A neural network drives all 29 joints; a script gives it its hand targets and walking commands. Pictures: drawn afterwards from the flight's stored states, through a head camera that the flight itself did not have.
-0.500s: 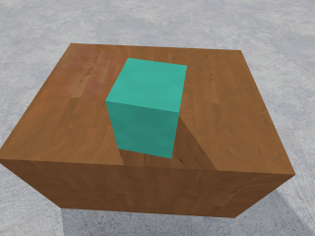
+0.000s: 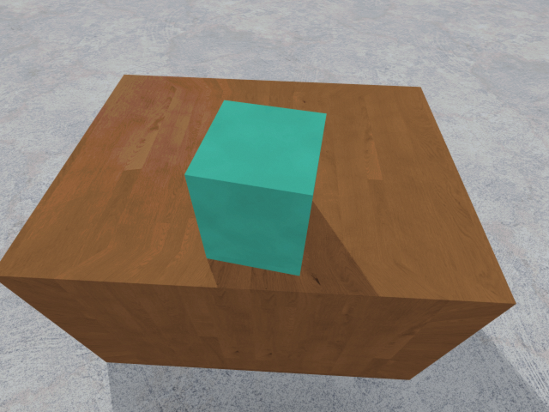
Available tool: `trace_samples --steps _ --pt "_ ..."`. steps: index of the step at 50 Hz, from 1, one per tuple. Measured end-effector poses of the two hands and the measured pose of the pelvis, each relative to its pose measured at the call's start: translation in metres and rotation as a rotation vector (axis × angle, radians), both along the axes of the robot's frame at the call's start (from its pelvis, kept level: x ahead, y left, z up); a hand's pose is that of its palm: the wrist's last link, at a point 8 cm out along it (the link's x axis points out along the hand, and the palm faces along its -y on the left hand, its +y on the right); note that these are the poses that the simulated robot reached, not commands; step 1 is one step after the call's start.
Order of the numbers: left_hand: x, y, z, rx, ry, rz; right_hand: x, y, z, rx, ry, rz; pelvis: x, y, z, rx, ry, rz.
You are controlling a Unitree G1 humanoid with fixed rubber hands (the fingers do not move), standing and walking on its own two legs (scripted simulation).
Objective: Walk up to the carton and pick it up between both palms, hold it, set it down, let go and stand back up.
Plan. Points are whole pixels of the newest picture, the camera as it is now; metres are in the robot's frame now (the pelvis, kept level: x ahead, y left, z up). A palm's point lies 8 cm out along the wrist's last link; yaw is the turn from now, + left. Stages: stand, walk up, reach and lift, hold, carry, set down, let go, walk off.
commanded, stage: stand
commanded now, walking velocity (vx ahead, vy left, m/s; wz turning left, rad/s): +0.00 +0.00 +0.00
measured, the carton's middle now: (262, 190) +0.51 +0.03 -0.02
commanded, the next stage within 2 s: none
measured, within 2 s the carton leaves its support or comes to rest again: neither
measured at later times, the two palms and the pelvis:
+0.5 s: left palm out of the picture -0.03 +0.20 -0.15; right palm out of the picture -0.04 -0.19 -0.15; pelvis +0.00 +0.00 +0.00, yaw +0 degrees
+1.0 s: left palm out of the picture -0.04 +0.19 -0.15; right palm out of the picture -0.05 -0.20 -0.15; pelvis -0.01 +0.00 +0.00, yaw +0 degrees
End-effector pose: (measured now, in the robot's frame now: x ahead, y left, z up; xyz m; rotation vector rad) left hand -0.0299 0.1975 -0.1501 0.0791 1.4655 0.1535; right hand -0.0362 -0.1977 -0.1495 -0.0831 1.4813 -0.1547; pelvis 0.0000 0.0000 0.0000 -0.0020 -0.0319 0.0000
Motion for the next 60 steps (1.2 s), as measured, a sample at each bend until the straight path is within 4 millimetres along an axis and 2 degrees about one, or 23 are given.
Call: trace_samples --steps 25,30,37,47,60 --pt "0.002 0.003 0.001 0.006 -0.009 -0.007 0.001 0.003 -0.001 0.009 -0.015 -0.007 -0.001 0.002 0.0 0.0 -0.009 -0.002" --pt "0.004 0.002 0.002 0.007 -0.018 -0.012 -0.005 0.005 -0.003 0.012 -0.003 -0.008 -0.004 0.003 0.0 0.0 -0.013 -0.005" --pt "-0.002 0.005 0.002 0.012 -0.002 -0.007 -0.013 0.007 -0.001 0.018 0.017 -0.006 -0.008 0.002 0.0 0.003 -0.011 0.0" --pt "-0.014 -0.001 0.0 -0.004 0.016 -0.004 -0.012 0.0 0.001 -0.001 0.002 -0.01 -0.011 0.001 0.0 0.001 -0.008 0.0" --pt "-0.008 0.002 0.001 0.004 -0.009 -0.009 -0.01 0.005 -0.002 0.013 -0.015 -0.002 -0.015 0.001 0.0 -0.001 -0.003 -0.001"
